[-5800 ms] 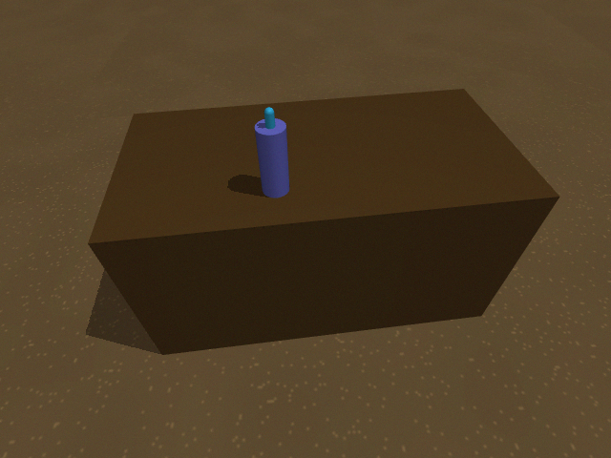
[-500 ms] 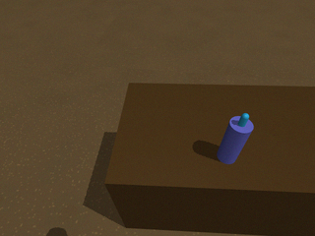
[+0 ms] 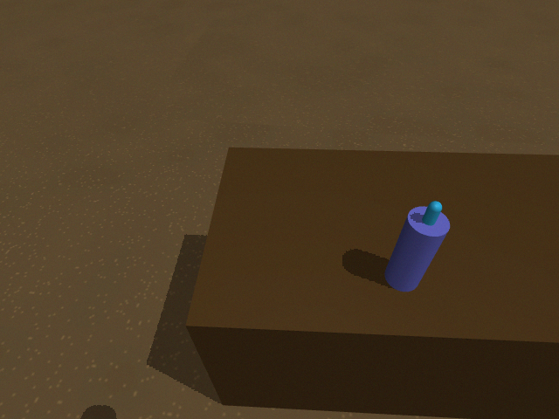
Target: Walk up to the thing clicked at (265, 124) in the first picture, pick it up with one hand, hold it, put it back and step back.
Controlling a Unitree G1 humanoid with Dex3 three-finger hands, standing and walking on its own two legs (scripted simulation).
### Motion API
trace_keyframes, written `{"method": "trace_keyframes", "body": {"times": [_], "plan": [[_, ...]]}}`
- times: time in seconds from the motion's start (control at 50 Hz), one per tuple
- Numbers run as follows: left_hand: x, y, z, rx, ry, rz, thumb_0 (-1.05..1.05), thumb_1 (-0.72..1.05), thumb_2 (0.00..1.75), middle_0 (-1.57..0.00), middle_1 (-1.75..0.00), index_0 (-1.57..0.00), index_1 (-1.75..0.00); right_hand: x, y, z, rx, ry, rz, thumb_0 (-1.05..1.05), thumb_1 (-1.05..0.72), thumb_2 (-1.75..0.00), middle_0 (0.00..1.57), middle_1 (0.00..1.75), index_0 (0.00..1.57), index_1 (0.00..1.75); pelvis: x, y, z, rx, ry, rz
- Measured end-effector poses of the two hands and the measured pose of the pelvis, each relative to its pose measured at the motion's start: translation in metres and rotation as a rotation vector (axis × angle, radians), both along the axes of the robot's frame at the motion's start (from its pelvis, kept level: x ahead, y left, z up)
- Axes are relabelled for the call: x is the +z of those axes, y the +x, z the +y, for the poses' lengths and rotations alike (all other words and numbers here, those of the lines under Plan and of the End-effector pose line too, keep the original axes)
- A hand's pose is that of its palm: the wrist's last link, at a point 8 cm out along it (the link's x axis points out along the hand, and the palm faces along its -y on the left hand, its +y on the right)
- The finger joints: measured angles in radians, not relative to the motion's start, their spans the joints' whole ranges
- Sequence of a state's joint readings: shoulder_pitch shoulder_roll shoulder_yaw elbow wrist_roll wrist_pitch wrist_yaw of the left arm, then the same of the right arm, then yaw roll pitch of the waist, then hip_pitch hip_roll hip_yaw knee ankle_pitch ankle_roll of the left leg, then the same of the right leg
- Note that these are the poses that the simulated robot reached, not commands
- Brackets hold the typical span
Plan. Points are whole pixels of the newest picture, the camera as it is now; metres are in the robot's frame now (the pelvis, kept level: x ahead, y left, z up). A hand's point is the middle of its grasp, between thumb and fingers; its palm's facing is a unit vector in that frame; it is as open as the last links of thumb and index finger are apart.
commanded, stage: stand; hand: right
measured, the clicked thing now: (417, 244) +0.48 -0.24 -0.06
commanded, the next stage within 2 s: rise first in 0.36 s
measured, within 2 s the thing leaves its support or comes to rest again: neither
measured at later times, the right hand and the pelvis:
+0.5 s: hand out of the picture +0.07 -0.25 -0.16, palm faces +0.00 +0.94 -0.34, open 7.5 cm; pelvis +0.00 +0.00 +0.00, yaw +0 degrees
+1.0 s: hand out of the picture +0.16 -0.25 -0.10, palm faces +0.19 +0.92 -0.34, open 15.9 cm; pelvis +0.00 +0.00 -0.01, yaw +0 degrees
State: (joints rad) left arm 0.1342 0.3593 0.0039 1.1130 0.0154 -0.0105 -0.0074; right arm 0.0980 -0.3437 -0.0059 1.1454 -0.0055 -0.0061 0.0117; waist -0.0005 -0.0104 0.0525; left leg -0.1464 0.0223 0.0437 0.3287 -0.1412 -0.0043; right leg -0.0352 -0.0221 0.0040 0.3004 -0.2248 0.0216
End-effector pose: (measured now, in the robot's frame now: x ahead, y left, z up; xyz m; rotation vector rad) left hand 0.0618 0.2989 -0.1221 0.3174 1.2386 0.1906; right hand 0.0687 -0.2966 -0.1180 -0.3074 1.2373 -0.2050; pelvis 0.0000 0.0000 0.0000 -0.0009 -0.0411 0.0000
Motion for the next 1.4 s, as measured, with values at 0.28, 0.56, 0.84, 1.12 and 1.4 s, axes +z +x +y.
{"method": "trace_keyframes", "body": {"times": [0.28,0.56,0.84,1.12,1.4], "plan": [[-0.001,-0.002,0.001,-0.004,-0.002,0.001,0.01,0.9,0.9,-0.2,-0.3,-0.21,-0.3,0.001,-0.002,0.001,0.001,-0.003,0.001,0.01,-0.9,-0.9,0.2,0.3,0.2,0.3,0.0,-0.002,0.002,0.002,0.0,0.0],[0.001,0.022,-0.005,0.036,-0.02,-0.141,0.01,0.83,0.83,-0.15,-0.24,-0.15,-0.23,0.004,0.022,0.012,-0.03,0.01,-0.138,0.01,-0.83,-0.83,0.16,0.24,0.16,0.24,-0.004,-0.007,0.004,0.007,-0.002,0.024],[0.018,0.08,-0.024,0.089,-0.039,-0.376,0.01,0.19,0.25,-0.05,-0.07,-0.06,-0.05,0.041,0.078,0.006,-0.058,-0.02,-0.444,0.0,-0.16,-0.26,0.08,0.07,0.07,0.06,-0.007,-0.001,0.0,0.002,0.001,0.091],[0.028,0.088,-0.042,0.042,-0.023,-0.434,0.0,-0.39,0.07,-0.06,-0.06,-0.08,-0.05,0.063,0.082,0.002,-0.031,-0.059,-0.534,0.0,0.36,-0.09,0.06,0.06,0.06,0.05,-0.006,0.007,-0.007,0.002,0.004,0.064],[0.033,0.092,-0.051,0.038,-0.058,-0.48,0.0,-0.5,0.05,-0.06,-0.06,-0.08,-0.05,0.085,0.088,0.004,-0.008,-0.047,-0.621,-0.01,0.5,-0.06,0.05,0.06,0.05,0.06,-0.006,0.013,-0.011,0.003,0.007,0.036]]}}
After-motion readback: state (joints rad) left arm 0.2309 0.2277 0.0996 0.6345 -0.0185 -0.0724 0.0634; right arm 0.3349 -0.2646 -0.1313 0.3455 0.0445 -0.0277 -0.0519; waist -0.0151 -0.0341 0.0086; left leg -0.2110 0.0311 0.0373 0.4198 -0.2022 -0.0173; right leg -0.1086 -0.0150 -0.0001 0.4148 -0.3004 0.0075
